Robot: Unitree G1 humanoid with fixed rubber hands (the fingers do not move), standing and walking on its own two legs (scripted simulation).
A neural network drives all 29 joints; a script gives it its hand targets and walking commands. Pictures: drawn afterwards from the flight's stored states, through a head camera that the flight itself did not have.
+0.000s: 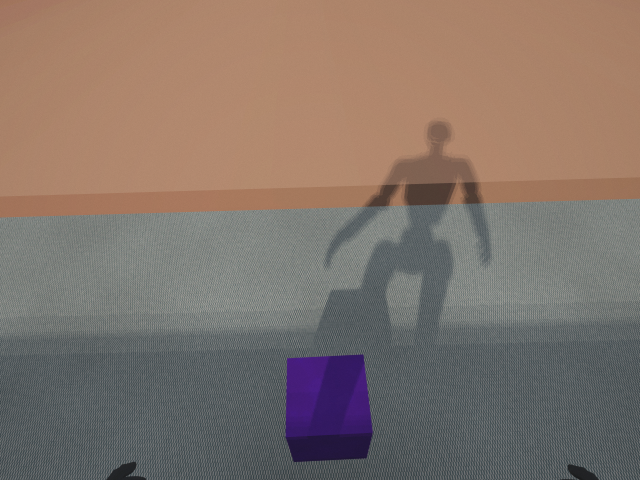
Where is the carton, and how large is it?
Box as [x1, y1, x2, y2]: [286, 355, 372, 461]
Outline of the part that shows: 362,355 287,358 286,439 294,461 366,457 372,430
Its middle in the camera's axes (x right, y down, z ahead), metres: +0.02 +0.48 +1.09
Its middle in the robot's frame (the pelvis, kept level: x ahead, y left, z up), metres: +0.42 +0.04 -0.66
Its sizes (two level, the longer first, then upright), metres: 0.210 0.200 0.250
